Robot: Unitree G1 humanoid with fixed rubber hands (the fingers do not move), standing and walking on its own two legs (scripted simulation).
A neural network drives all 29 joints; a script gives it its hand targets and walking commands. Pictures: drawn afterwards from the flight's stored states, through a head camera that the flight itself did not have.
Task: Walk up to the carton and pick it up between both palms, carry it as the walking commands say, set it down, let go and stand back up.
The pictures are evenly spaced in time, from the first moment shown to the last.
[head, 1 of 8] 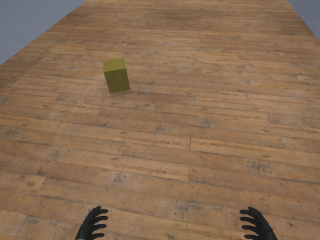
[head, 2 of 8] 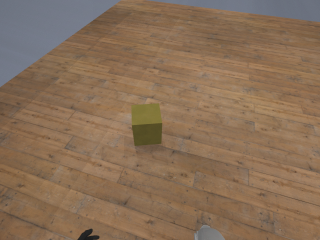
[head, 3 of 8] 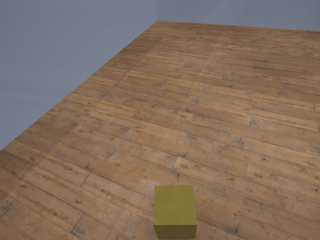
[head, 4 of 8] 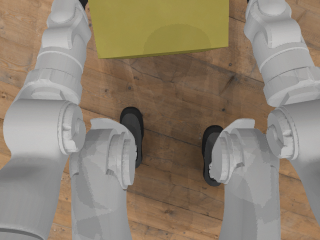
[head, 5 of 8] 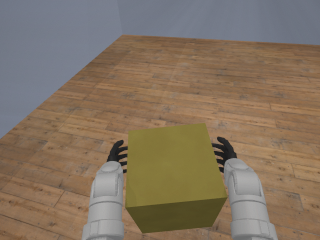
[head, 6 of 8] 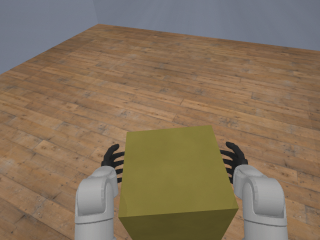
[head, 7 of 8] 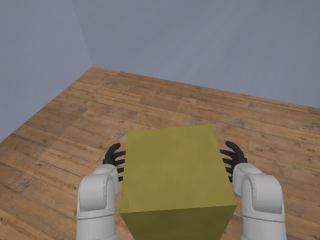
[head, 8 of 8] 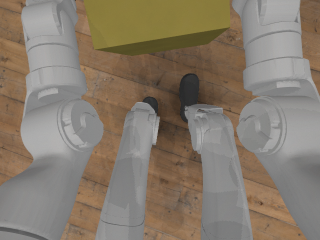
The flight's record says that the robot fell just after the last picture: yes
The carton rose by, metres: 0.68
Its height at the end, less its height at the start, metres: +0.29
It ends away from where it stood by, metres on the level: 1.60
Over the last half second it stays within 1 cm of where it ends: no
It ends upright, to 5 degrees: no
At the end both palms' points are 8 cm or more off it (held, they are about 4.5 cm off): no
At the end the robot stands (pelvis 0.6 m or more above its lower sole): no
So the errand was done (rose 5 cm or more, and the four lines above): no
